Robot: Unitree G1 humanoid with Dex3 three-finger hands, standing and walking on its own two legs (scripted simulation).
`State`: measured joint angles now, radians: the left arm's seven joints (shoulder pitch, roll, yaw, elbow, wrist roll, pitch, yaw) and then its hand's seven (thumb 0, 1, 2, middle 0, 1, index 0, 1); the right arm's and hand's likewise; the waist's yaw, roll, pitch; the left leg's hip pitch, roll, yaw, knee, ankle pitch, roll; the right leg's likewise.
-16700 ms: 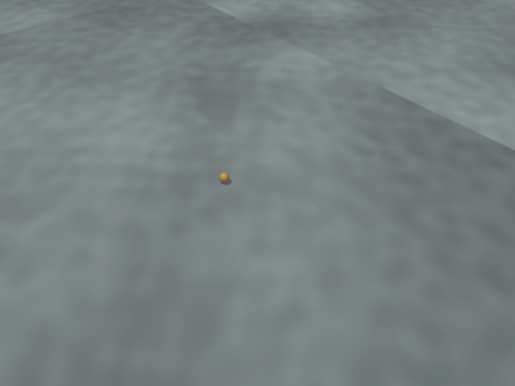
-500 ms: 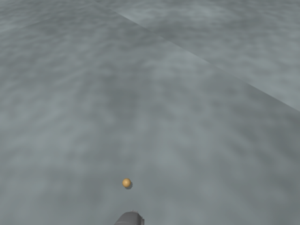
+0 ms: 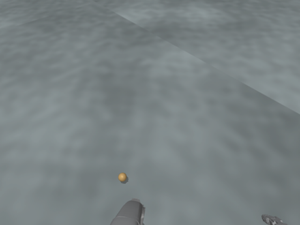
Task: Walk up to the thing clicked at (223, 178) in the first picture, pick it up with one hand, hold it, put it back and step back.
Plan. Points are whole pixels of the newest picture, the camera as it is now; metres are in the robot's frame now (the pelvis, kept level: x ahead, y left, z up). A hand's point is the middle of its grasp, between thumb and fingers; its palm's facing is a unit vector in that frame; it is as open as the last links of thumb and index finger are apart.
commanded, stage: walk up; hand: left
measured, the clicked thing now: (122, 177) +0.50 +0.26 -0.73
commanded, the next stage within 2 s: stand in 1.34 s
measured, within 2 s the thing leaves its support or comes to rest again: neither
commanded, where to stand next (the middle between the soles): +0.14 +0.01 m, yaw +3 degrees
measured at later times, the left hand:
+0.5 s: hand (51, 221) +0.14 +0.33 -0.14, palm faces +0.02 -0.94 -0.35, open 7.4 cm
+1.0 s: hand (80, 191) +0.23 +0.27 -0.14, palm faces -0.01 -0.94 -0.33, open 7.4 cm
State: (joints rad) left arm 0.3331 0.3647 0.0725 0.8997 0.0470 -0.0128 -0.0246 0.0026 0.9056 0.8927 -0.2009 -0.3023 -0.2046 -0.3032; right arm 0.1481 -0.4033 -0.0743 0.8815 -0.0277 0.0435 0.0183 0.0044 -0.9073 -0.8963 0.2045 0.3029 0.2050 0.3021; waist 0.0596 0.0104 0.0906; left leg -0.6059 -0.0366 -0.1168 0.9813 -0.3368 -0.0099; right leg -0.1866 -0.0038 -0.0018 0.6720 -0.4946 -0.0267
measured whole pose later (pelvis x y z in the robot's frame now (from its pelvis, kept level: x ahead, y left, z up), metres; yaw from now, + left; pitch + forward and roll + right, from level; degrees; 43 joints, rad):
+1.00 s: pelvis +0.13 +0.02 +0.00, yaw +3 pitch -3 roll +1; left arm 0.10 0.35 0.00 0.98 0.00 0.00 -0.02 0.01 0.90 0.89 -0.20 -0.30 -0.20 -0.30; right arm 0.18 -0.37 0.01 1.03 -0.01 -0.01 0.01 0.00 -0.91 -0.90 0.20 0.30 0.20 0.30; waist -0.01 -0.01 0.10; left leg -0.23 0.01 0.02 0.59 -0.31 -0.01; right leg -0.34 -0.03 -0.01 0.58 -0.19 0.01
